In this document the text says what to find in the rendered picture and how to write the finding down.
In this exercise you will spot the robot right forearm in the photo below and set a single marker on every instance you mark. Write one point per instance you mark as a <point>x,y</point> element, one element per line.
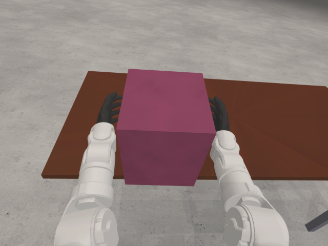
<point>233,177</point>

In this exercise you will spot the carton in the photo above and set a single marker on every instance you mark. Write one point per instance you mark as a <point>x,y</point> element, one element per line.
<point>165,127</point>

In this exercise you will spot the robot left forearm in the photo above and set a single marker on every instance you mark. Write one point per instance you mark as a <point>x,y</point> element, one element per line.
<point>94,186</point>

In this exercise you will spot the robot left upper arm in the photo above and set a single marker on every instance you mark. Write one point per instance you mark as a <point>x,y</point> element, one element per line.
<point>90,227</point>

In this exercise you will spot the right robot hand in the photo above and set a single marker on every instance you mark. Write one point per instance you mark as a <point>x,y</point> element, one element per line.
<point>220,116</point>

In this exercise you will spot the robot right upper arm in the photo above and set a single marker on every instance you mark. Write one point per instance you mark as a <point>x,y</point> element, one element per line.
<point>247,225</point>

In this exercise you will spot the left robot hand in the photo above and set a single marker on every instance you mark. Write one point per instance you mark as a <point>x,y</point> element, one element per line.
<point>106,112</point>

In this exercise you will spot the table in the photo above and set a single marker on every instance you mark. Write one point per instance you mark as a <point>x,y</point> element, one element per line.
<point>281,129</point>

